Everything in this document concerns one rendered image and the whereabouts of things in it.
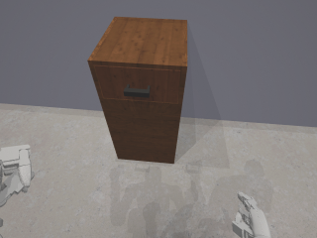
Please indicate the cabinet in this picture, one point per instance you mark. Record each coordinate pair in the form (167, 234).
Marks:
(143, 130)

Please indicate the left robot hand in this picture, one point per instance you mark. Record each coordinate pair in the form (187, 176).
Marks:
(15, 163)

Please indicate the right robot hand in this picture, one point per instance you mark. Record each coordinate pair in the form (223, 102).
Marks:
(255, 221)

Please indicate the handle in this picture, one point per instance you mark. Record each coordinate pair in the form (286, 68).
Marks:
(137, 92)

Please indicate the drawer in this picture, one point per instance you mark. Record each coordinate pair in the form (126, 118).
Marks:
(164, 83)

